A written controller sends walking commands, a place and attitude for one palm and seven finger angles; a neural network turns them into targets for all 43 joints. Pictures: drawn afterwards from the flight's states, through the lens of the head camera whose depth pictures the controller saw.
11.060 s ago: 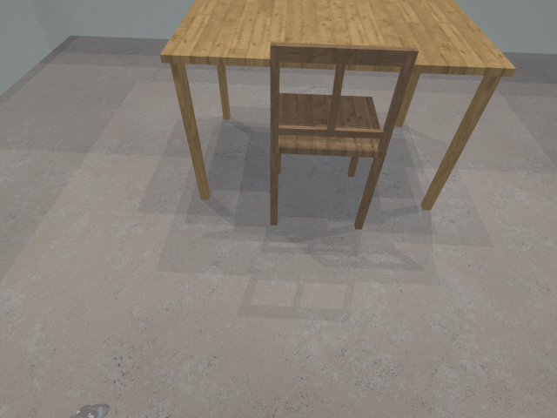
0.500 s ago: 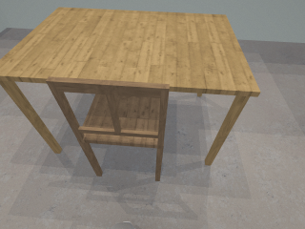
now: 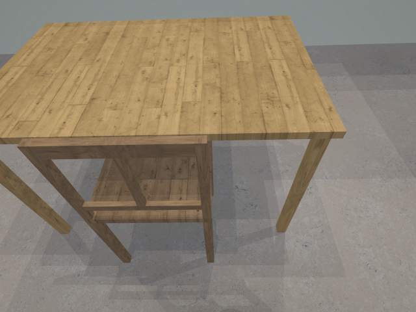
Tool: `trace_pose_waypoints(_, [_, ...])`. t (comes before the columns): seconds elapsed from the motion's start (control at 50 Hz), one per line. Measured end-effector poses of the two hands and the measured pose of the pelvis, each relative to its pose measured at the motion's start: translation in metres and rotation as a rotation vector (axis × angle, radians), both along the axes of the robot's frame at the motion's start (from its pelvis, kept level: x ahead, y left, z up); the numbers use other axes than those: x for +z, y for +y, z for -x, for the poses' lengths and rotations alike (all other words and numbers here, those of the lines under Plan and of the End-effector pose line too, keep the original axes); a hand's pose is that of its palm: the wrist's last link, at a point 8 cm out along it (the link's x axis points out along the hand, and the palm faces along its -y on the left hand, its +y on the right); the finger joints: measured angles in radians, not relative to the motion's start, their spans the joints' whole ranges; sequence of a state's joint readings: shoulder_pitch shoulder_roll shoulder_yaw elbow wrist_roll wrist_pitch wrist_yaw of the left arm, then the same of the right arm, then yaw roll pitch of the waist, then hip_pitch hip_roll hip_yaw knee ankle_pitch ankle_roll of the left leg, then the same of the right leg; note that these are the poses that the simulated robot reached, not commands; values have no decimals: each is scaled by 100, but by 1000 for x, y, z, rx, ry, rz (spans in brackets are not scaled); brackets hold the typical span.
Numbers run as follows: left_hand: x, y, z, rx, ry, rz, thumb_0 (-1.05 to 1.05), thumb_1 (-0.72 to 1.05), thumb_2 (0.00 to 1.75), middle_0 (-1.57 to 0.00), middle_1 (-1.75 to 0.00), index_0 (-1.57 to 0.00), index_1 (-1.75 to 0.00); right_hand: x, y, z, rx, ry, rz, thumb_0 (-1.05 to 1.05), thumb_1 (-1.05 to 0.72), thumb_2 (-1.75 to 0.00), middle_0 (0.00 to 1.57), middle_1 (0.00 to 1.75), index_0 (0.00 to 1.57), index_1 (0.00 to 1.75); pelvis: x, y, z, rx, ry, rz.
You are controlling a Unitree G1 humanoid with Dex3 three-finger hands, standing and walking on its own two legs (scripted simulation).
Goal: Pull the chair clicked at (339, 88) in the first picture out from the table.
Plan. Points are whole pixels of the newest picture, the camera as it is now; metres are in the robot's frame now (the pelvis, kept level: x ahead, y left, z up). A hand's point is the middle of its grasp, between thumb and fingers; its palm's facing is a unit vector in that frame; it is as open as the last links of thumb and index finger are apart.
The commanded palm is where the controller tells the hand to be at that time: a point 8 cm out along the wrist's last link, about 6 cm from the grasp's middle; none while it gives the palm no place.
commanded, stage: come to a stop and stand still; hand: left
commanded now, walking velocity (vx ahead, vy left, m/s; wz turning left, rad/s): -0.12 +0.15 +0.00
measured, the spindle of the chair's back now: (131, 182) +0.45 +0.24 -0.10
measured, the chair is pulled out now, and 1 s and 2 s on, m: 0.00 0.00 0.00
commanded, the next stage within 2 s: look again from close up in 0.70 s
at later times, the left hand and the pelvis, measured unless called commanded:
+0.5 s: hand out of the picture -0.03 +0.25 -0.18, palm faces +0.01 -0.97 -0.26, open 7.3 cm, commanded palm none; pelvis -0.06 +0.05 -0.01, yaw -1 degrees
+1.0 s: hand out of the picture -0.06 +0.23 -0.17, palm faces +0.02 -0.98 -0.20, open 7.3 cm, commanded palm none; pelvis -0.05 +0.06 +0.00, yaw +0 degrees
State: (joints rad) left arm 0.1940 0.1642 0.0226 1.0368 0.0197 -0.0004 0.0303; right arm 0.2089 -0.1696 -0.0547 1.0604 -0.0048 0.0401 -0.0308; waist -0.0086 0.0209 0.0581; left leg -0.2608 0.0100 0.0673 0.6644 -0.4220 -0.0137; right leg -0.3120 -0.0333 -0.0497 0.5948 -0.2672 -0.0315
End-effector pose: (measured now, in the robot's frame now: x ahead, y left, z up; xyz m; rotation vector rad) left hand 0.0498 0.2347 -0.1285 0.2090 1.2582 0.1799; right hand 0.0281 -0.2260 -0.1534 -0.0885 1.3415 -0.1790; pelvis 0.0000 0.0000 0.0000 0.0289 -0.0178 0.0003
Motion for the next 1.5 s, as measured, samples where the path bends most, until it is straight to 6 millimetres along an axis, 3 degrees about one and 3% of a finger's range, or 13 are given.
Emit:
trace_pose_waypoints(0.18, [8, 2, 8, 16, -24, 0, 0, 91, 90, -20, -30, -21, -30, 8, -3, 20, 21, 36, 12, 1, -92, -90, 19, 30, 20, 30, 7, 4, 20, 2, 14, -13])
trace_pose_waypoints(0.32, [-8, 32, 39, 8, -35, 0, 1, 91, 90, -20, -30, -21, -30, 9, 12, 33, 67, -54, 51, 1, -91, -90, 19, 30, 20, 30, -6, 24, 46, 12, -12, 10])
trace_pose_waypoints(0.54, [-17, 67, 94, -4, -1, -2, 1, 91, 90, -20, -30, -20, -30, 17, 39, 32, 78, -201, 67, 1, -91, -90, 20, 30, 20, 30, -13, 53, 66, -14, -26, 33])
trace_pose_waypoints(0.8, [-16, 58, 130, 30, 77, 43, 1, 91, 90, -20, -30, -20, -30, 13, 57, 63, 59, -92, 29, 1, -92, -90, 20, 30, 20, 30, -5, 61, 66, -8, -30, 21])
trace_pose_waypoints(0.92, [-16, 48, 127, 31, 111, 60, 1, 91, 90, -20, -30, -20, -30, 11, 57, 79, 37, -16, 23, 1, -91, -90, 20, 30, 20, 30, -3, 59, 60, -6, -16, 14])
trace_pose_waypoints(1.06, [-13, 40, 108, 27, 114, 62, 1, 91, 90, -20, -30, -20, -30, 10, 56, 87, 14, 49, 11, 1, -91, -90, 20, 30, 20, 30, 0, 54, 48, -5, -7, 13])
trace_pose_waypoints(1.32, [-9, 38, 61, 7, 60, 39, 1, 92, 90, -20, -30, -20, -30, 9, 54, 66, 8, 48, 0, 1, -91, -90, 20, 30, 20, 30, 3, 47, 31, -9, -8, 18])
trace_pose_waypoints(1.5, [-6, 40, 47, 0, 39, 36, 1, 92, 90, -20, -30, -20, -30, 11, 51, 51, 13, 28, 5, 1, -91, -90, 20, 30, 20, 30, 5, 47, 25, -13, -13, 20])
